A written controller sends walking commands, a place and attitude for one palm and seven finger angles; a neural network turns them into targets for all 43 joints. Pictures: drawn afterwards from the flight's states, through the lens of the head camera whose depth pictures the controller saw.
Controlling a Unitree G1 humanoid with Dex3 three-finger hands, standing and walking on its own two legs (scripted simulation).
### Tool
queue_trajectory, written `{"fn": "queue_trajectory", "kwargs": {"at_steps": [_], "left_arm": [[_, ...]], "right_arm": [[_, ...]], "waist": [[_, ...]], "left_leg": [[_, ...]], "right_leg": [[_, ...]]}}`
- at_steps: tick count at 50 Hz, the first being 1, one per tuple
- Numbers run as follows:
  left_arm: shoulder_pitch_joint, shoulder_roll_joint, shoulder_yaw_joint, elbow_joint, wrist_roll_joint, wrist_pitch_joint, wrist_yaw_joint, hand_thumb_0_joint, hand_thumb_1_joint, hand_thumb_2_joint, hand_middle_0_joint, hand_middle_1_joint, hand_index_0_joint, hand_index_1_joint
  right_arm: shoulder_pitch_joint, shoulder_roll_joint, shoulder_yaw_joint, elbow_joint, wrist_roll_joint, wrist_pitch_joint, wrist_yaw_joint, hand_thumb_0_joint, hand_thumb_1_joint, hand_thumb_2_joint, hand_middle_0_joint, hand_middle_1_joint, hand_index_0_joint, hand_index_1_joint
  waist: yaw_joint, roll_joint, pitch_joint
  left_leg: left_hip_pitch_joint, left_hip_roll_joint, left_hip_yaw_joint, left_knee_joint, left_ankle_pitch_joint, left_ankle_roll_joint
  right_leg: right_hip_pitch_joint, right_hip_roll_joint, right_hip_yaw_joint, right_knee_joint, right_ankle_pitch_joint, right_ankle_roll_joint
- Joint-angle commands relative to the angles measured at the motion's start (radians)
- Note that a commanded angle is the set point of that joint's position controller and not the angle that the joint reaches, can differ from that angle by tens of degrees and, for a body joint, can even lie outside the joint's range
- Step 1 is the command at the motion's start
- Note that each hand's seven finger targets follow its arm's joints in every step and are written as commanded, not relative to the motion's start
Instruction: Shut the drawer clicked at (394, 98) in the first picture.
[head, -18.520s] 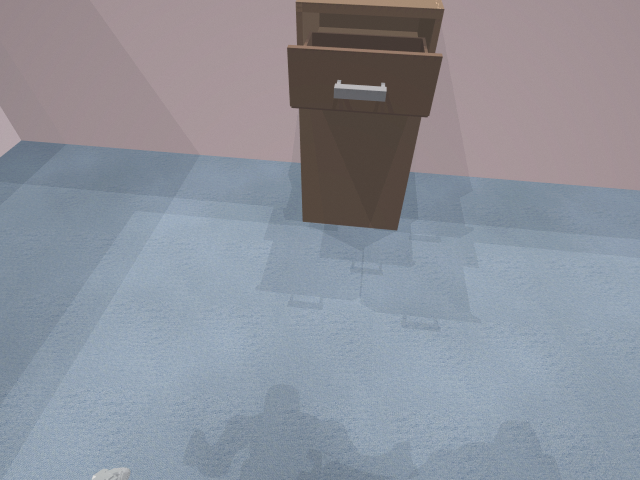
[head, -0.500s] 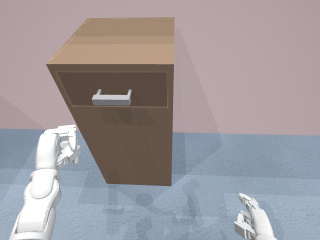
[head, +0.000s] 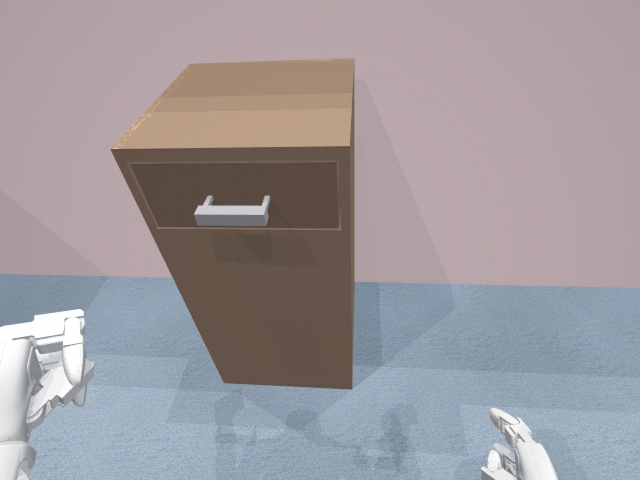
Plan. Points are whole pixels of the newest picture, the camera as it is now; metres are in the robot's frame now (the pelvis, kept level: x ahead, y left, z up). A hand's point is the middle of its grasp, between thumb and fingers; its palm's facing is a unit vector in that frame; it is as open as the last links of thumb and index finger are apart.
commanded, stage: draw the hand back to the body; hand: left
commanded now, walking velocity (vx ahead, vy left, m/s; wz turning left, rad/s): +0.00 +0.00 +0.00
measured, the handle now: (234, 207) +0.58 +0.24 +0.03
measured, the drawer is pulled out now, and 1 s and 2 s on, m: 0.00 0.00 0.00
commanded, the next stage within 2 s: step back with the hand held close in 0.10 s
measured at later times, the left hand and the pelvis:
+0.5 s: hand (110, 356) +0.19 +0.24 +0.14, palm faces +0.25 -0.84 -0.47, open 3.2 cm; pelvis -0.01 +0.01 +0.00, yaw -2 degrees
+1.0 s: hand (5, 449) +0.10 +0.28 +0.14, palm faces +0.35 -0.84 -0.41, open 3.2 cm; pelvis -0.09 +0.05 -0.02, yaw -1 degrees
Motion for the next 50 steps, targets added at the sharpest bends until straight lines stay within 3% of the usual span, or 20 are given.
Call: {"fn": "queue_trajectory", "kwargs": {"at_steps": [1,6,11,12,13,14,15,17,19,23,24,30,34,38,41,44,46,48,49,50], "left_arm": [[-0.137,0.14,0.086,-0.156,0.001,-0.056,0.021,0.0,0.9,0.9,-1.4,-1.6,-1.4,-1.6],[-0.153,0.159,0.1,-0.191,0.006,-0.067,0.027,0.0,0.9,0.9,-1.4,-1.6,-1.4,-1.6],[-0.138,0.153,0.096,-0.213,0.003,-0.062,0.029,0.0,0.9,0.9,-1.4,-1.6,-1.4,-1.6],[-0.302,0.329,0.269,-0.33,0.02,-0.11,0.038,0.0,0.9,0.9,-1.4,-1.6,-1.4,-1.6],[-0.202,0.244,0.211,-0.213,0.023,-0.117,0.027,0.0,0.9,0.9,-1.4,-1.6,-1.4,-1.6],[-0.19,0.253,0.214,-0.213,0.03,-0.122,0.024,0.0,0.9,0.9,-1.4,-1.6,-1.4,-1.6],[-0.115,0.188,0.168,-0.151,0.033,-0.112,0.018,0.0,0.9,0.9,-1.4,-1.6,-1.4,-1.6],[-0.04,0.136,0.124,-0.129,0.035,-0.102,0.007,0.0,0.9,0.9,-1.4,-1.6,-1.4,-1.6],[0.013,0.134,0.128,-0.137,0.033,-0.099,0.005,0.0,0.9,0.9,-1.4,-1.6,-1.4,-1.6],[0.045,0.195,0.178,-0.258,0.034,-0.101,0.016,0.0,0.9,0.9,-1.4,-1.6,-1.4,-1.6],[0.049,0.231,0.208,-0.29,0.031,-0.103,0.02,0.0,0.9,0.9,-1.4,-1.6,-1.4,-1.6],[0.11,0.25,0.235,-0.416,0.026,-0.111,0.046,0.0,0.9,0.9,-1.4,-1.6,-1.4,-1.6],[0.141,0.223,0.236,-0.367,0.025,-0.114,0.051,0.0,0.9,0.9,-1.4,-1.6,-1.4,-1.6],[0.103,0.194,0.225,-0.312,0.03,-0.12,0.057,0.0,0.9,0.9,-1.4,-1.6,-1.4,-1.6],[0.076,0.186,0.209,-0.293,0.035,-0.124,0.059,0.0,0.9,0.9,-1.4,-1.6,-1.4,-1.6],[0.019,0.204,0.193,-0.334,0.039,-0.134,0.069,0.0,0.9,0.9,-1.4,-1.6,-1.4,-1.6],[-0.018,0.183,0.151,-0.337,0.047,-0.134,0.081,0.0,0.9,0.9,-1.4,-1.6,-1.4,-1.6],[-0.043,0.199,0.162,-0.355,0.054,-0.132,0.091,0.0,0.9,0.9,-1.4,-1.6,-1.4,-1.6],[-0.059,0.218,0.175,-0.385,0.052,-0.132,0.093,0.0,0.9,0.9,-1.4,-1.6,-1.4,-1.6],[-0.052,0.219,0.18,-0.401,0.051,-0.137,0.093,0.0,0.9,0.9,-1.4,-1.6,-1.4,-1.6]], "right_arm": [[-0.149,-0.086,-0.032,-0.161,-0.004,-0.069,-0.014,0.0,-0.9,-0.9,0.2,0.3,0.2,0.3],[-0.155,-0.083,-0.033,-0.165,-0.009,-0.079,-0.024,0.0,-0.9,-0.9,0.2,0.3,0.2,0.3],[-0.163,-0.076,-0.025,-0.166,-0.01,-0.087,-0.019,0.0,-0.9,-0.9,0.2,0.3,0.2,0.3],[-0.144,-0.097,-0.028,-0.193,-0.012,-0.063,-0.008,0.0,-0.9,-0.9,0.2,0.3,0.2,0.3],[-0.139,-0.079,-0.029,-0.164,-0.017,-0.046,-0.006,0.0,-0.9,-0.9,0.2,0.3,0.2,0.3],[-0.145,-0.08,-0.034,-0.174,-0.017,-0.038,-0.004,0.0,-0.9,-0.9,0.2,0.3,0.2,0.3],[-0.132,-0.076,-0.035,-0.174,-0.018,-0.025,-0.002,0.0,-0.9,-0.9,0.2,0.3,0.2,0.3],[-0.123,-0.087,-0.046,-0.19,-0.013,-0.002,0.007,0.0,-0.9,-0.9,0.2,0.3,0.2,0.3],[-0.131,-0.091,-0.054,-0.202,-0.014,0.014,0.008,0.0,-0.9,-0.9,0.2,0.3,0.2,0.3],[-0.132,-0.081,-0.061,-0.239,-0.007,0.042,0.008,0.0,-0.9,-0.9,0.2,0.3,0.2,0.3],[-0.145,-0.081,-0.058,-0.244,-0.01,0.044,0.001,0.0,-0.9,-0.9,0.2,0.3,0.2,0.3],[-0.12,-0.08,-0.058,-0.266,-0.01,0.035,-0.012,0.0,-0.9,-0.9,0.2,0.3,0.2,0.3],[-0.11,-0.088,-0.065,-0.246,-0.018,0.006,-0.012,0.0,-0.9,-0.9,0.2,0.3,0.2,0.3],[-0.096,-0.091,-0.063,-0.232,-0.015,-0.016,-0.015,0.0,-0.9,-0.9,0.2,0.3,0.2,0.3],[-0.092,-0.087,-0.062,-0.231,-0.011,-0.026,-0.021,0.0,-0.9,-0.9,0.2,0.3,0.2,0.3],[-0.08,-0.089,-0.071,-0.213,-0.02,-0.027,-0.02,0.0,-0.9,-0.9,0.2,0.3,0.2,0.3],[-0.077,-0.069,-0.06,-0.194,-0.022,-0.029,-0.019,0.0,-0.9,-0.9,0.2,0.3,0.2,0.3],[-0.077,-0.065,-0.051,-0.186,-0.027,-0.032,-0.022,0.0,-0.9,-0.9,0.2,0.3,0.2,0.3],[-0.088,-0.077,-0.049,-0.188,-0.028,-0.033,-0.028,0.0,-0.9,-0.9,0.2,0.3,0.2,0.3],[-0.092,-0.088,-0.046,-0.195,-0.027,-0.035,-0.033,0.0,-0.9,-0.9,0.2,0.3,0.2,0.3]], "waist": [[-0.022,-0.075,0.039],[-0.006,-0.058,-0.028],[0.0,-0.022,-0.023],[-0.029,-0.066,0.056],[-0.041,-0.116,0.052],[-0.036,-0.126,0.052],[-0.043,-0.146,0.04],[-0.047,-0.101,-0.021],[-0.043,-0.055,-0.068],[-0.044,-0.126,-0.155],[-0.037,-0.112,-0.169],[-0.035,0.035,-0.207],[-0.037,0.077,-0.141],[-0.056,0.017,-0.063],[-0.065,-0.081,-0.034],[-0.078,-0.193,-0.02],[-0.085,-0.247,-0.017],[-0.087,-0.226,-0.028],[-0.088,-0.132,-0.021],[-0.083,-0.038,-0.007]], "left_leg": [[0.092,0.003,-0.049,-0.034,0.088,0.031],[0.116,-0.001,-0.05,-0.031,0.126,0.035],[0.11,-0.002,-0.052,-0.028,0.158,0.027],[0.042,0.023,-0.062,0.017,0.107,0.043],[0.029,0.019,-0.069,0.044,0.103,0.044],[0.031,0.017,-0.066,0.047,0.116,0.041],[0.025,0.025,-0.063,0.046,0.157,0.038],[0.038,0.044,-0.053,0.039,0.237,0.041],[0.055,0.059,-0.049,0.032,0.322,0.044],[0.035,0.077,-0.063,0.049,0.416,0.045],[0.027,0.073,-0.072,0.043,0.428,0.043],[-0.033,0.108,-0.113,0.025,0.464,0.044],[-0.162,0.148,-0.157,-0.053,0.262,0.057],[-0.355,0.165,-0.186,-0.115,-0.105,0.066],[-0.387,0.116,-0.172,-0.078,-0.262,0.052],[-0.179,0.023,-0.111,0.165,-0.207,0.008],[-0.087,-0.006,-0.095,0.326,-0.146,-0.005],[-0.093,-0.01,-0.099,0.228,-0.109,-0.001],[-0.101,-0.003,-0.124,0.126,-0.099,0.003],[-0.174,0.048,-0.209,-0.015,-0.131,0.023]], "right_leg": [[-0.213,-0.044,0.074,-0.112,0.135,0.034],[-0.171,-0.05,0.078,-0.093,0.184,0.03],[-0.153,-0.049,0.079,-0.086,0.229,0.027],[-0.246,-0.106,0.196,-0.131,0.341,0.05],[-0.239,-0.131,0.189,-0.121,0.392,0.051],[-0.246,-0.136,0.193,-0.116,0.439,0.055],[-0.224,-0.136,0.171,-0.089,0.478,0.059],[-0.199,-0.13,0.144,-0.041,0.507,0.076],[-0.191,-0.119,0.122,-0.011,0.514,0.087],[-0.147,-0.11,0.11,0.046,0.554,0.083],[-0.139,-0.106,0.108,0.054,0.551,0.076],[-0.133,-0.068,0.096,0.134,0.4,0.058],[-0.147,-0.037,0.084,0.184,0.152,0.052],[-0.106,-0.038,0.096,0.202,0.094,0.049],[-0.155,-0.067,0.152,0.116,0.034,0.039],[-0.442,-0.176,0.283,-0.108,-0.229,-0.027],[-0.563,-0.259,0.306,-0.148,-0.239,-0.065],[-0.513,-0.23,0.227,-0.088,-0.13,-0.046],[-0.498,-0.172,0.186,-0.033,-0.112,-0.017],[-0.433,-0.094,0.129,0.051,-0.112,0.022]]}}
